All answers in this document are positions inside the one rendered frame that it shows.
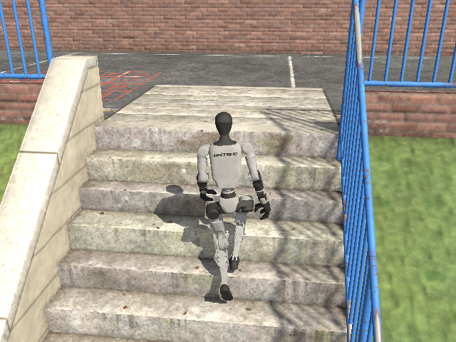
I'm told stairs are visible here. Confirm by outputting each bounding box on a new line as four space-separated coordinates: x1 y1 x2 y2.
42 126 347 342

